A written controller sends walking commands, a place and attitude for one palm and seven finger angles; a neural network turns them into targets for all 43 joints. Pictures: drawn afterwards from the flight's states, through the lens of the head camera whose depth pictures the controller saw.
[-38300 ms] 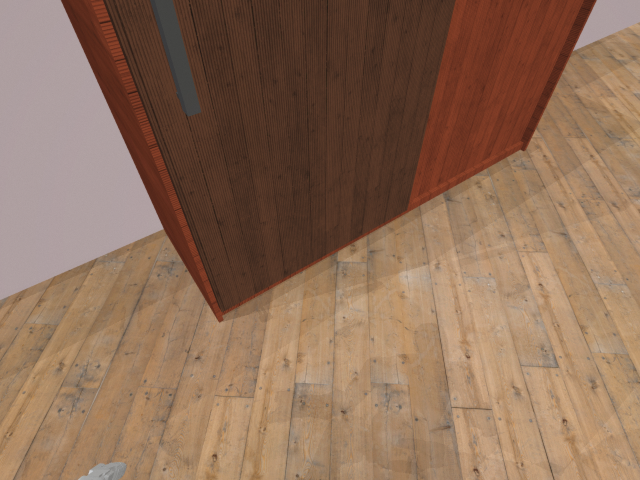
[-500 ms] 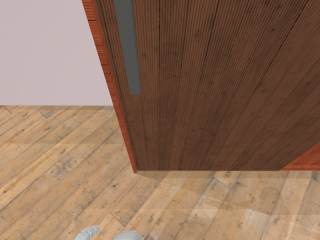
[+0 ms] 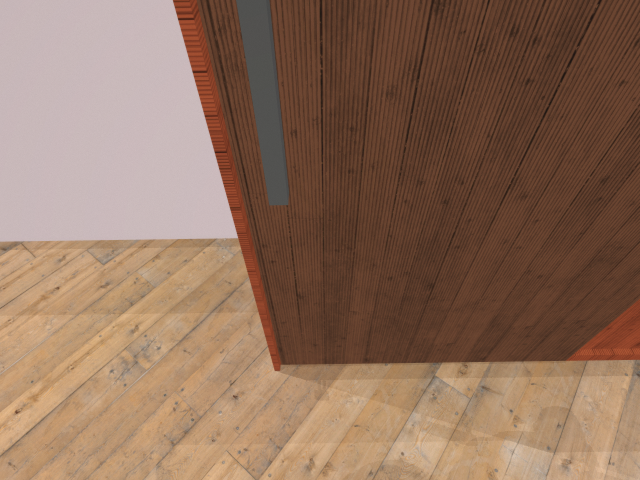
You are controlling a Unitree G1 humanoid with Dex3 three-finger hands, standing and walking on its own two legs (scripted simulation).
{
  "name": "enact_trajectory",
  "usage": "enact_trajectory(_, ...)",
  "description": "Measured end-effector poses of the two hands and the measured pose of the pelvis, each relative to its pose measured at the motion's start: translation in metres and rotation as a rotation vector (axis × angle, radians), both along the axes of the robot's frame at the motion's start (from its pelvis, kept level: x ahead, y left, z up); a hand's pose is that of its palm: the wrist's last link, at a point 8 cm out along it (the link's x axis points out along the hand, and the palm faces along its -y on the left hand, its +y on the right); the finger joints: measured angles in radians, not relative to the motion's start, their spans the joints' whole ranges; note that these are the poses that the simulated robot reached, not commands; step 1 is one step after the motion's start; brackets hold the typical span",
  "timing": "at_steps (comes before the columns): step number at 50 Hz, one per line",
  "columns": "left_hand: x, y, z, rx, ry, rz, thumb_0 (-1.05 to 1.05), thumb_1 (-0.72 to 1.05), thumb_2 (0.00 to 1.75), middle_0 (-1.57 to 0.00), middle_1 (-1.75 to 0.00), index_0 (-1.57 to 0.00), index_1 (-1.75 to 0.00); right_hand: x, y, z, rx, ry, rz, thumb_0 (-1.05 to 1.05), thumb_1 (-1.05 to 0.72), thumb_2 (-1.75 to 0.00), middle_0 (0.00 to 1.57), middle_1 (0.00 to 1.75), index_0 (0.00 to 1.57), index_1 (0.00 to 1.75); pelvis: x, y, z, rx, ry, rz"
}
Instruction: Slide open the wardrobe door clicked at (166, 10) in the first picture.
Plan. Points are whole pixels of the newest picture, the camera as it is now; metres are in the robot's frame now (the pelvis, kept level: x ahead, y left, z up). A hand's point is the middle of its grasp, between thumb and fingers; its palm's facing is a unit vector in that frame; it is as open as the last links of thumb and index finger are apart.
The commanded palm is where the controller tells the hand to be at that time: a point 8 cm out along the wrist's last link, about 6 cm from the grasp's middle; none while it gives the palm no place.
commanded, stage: come to a stop and stand still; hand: left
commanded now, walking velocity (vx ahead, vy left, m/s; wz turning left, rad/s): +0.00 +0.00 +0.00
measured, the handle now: (268, 90) +0.51 +0.10 +0.23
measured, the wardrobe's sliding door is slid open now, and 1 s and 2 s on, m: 0.00 0.00 0.00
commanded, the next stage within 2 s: look again from close up in 0.56 s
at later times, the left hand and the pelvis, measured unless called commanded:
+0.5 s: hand out of the picture +0.05 +0.20 -0.16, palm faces -0.03 -0.96 -0.27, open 7.4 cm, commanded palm none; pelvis +0.00 -0.01 +0.01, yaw -1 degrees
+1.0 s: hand out of the picture +0.05 +0.21 -0.16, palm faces -0.03 -0.96 -0.29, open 7.4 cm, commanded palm none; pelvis +0.00 -0.01 +0.01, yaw -1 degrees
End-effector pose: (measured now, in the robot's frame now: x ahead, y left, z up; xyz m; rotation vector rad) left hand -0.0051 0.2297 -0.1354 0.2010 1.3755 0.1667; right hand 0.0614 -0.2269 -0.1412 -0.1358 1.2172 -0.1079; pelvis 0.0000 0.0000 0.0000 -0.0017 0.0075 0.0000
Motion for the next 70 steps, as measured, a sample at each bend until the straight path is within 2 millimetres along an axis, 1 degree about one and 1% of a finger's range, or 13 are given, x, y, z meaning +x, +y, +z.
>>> enact_trajectory(6,0.012,-0.005,0.0,-0.009,-0.055,-0.014,0.01,0.9,0.9,-0.2,-0.3,-0.2,-0.3,-0.019,-0.009,0.0,-0.024,0.032,-0.002,0.0,-0.91,-0.9,0.2,0.3,0.2,0.3,-0.002,-0.002,0.0,0.003,-0.019,-0.003)
enact_trajectory(11,0.026,-0.003,0.001,-0.009,-0.092,-0.037,0.01,0.9,0.9,-0.2,-0.3,-0.2,-0.3,-0.031,-0.015,0.003,-0.036,0.053,-0.008,0.01,-0.91,-0.9,0.2,0.3,0.2,0.3,-0.004,-0.005,0.002,0.006,-0.022,-0.005)
enact_trajectory(15,0.036,0.001,0.003,-0.003,-0.11,-0.052,0.01,0.9,0.9,-0.2,-0.3,-0.2,-0.3,-0.038,-0.019,0.006,-0.046,0.07,-0.01,0.01,-0.9,-0.9,0.2,0.3,0.2,0.3,-0.004,-0.007,0.003,0.006,-0.019,-0.007)
enact_trajectory(19,0.042,0.007,0.005,0.008,-0.118,-0.06,0.01,0.9,0.9,-0.2,-0.3,-0.2,-0.3,-0.04,-0.025,0.008,-0.061,0.079,-0.01,0.01,-0.9,-0.9,0.2,0.3,0.2,0.3,-0.004,-0.008,0.004,0.005,-0.018,-0.008)
enact_trajectory(25,0.046,0.017,0.008,0.029,-0.112,-0.064,0.01,0.9,0.9,-0.2,-0.3,-0.2,-0.3,-0.035,-0.033,0.011,-0.081,0.078,-0.004,0.01,-0.9,-0.9,0.2,0.3,0.2,0.3,-0.004,-0.009,0.006,0.006,-0.018,-0.012)
enact_trajectory(32,0.046,0.024,0.01,0.043,-0.096,-0.067,0.01,0.9,0.9,-0.2,-0.3,-0.2,-0.3,-0.019,-0.042,0.016,-0.101,0.054,0.009,0.01,-0.9,-0.9,0.2,0.3,0.2,0.3,-0.002,-0.009,0.007,0.007,-0.016,-0.015)
enact_trajectory(41,0.048,0.027,0.011,0.048,-0.086,-0.065,0.01,0.9,0.9,-0.2,-0.3,-0.2,-0.3,0.005,-0.05,0.022,-0.12,0.014,0.028,0.01,-0.9,-0.9,0.2,0.3,0.2,0.3,0.002,-0.011,0.009,0.008,-0.015,-0.018)
enact_trajectory(48,0.052,0.028,0.013,0.051,-0.092,-0.063,0.01,0.9,0.9,-0.2,-0.3,-0.2,-0.3,0.016,-0.053,0.025,-0.128,-0.005,0.04,0.01,-0.9,-0.9,0.2,0.3,0.2,0.3,0.004,-0.012,0.01,0.01,-0.016,-0.016)
enact_trajectory(56,0.056,0.027,0.015,0.056,-0.099,-0.063,0.01,0.9,0.9,-0.2,-0.3,-0.2,-0.3,0.018,-0.056,0.025,-0.126,0.001,0.042,0.01,-0.9,-0.89,0.2,0.3,0.2,0.3,0.006,-0.015,0.011,0.01,-0.016,-0.013)
enact_trajectory(70,0.055,0.021,0.015,0.052,-0.087,-0.064,0.01,0.9,0.9,-0.2,-0.3,-0.2,-0.3,0.004,-0.06,0.023,-0.123,0.047,0.03,0.01,-0.9,-0.89,0.2,0.3,0.2,0.3,0.008,-0.019,0.012,0.011,-0.014,-0.013)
